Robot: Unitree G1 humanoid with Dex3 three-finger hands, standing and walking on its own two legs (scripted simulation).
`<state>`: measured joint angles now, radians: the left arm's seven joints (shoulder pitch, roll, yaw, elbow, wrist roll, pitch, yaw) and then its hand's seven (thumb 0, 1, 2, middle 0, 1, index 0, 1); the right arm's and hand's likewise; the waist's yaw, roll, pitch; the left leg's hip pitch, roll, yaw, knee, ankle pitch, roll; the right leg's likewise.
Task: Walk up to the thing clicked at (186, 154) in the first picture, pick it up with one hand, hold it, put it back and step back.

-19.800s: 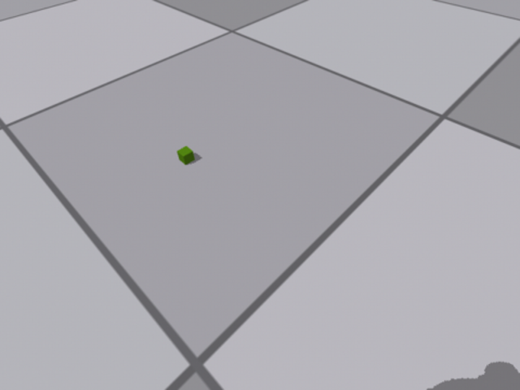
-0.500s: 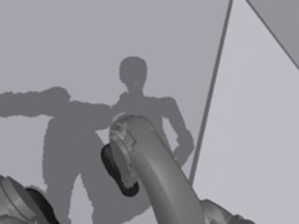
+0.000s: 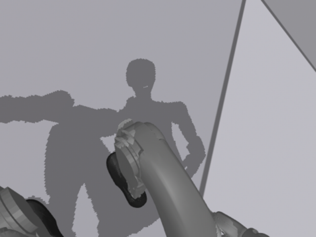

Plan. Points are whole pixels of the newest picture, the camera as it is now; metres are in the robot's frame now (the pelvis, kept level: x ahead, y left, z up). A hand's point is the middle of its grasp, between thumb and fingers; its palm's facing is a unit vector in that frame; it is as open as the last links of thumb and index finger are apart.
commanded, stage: settle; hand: left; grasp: from above
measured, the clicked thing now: out of the picture +0.44 +0.36 -0.29
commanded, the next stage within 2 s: lift in 0.94 s
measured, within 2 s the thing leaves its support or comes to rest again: leaves its support in 0.42 s
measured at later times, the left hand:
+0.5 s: hand out of the picture +0.45 +0.37 -0.24, palm faces -0.19 -0.37 -0.91, open 9.3 cm
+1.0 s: hand out of the picture +0.43 +0.37 -0.16, palm faces -0.20 -0.38 -0.90, open 9.3 cm
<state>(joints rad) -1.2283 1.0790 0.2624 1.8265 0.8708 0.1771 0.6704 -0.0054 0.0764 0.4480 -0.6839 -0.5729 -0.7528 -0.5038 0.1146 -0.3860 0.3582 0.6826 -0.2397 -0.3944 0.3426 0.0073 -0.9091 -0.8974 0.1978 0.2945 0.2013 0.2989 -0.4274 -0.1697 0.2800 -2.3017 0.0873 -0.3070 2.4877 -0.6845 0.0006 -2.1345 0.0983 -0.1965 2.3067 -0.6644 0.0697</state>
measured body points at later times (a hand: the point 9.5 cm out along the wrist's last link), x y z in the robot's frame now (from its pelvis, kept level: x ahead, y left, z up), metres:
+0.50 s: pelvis +0.00 +0.00 +0.00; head +0.29 +0.13 +0.32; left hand +0.46 +0.38 -0.19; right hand +0.04 -0.24 -0.04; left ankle +0.07 +0.13 -0.29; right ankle +0.12 -0.12 -0.29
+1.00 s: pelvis +0.01 -0.01 +0.00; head +0.25 +0.09 +0.37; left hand +0.44 +0.38 -0.11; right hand +0.08 -0.26 -0.09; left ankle +0.07 +0.13 -0.29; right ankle +0.12 -0.12 -0.29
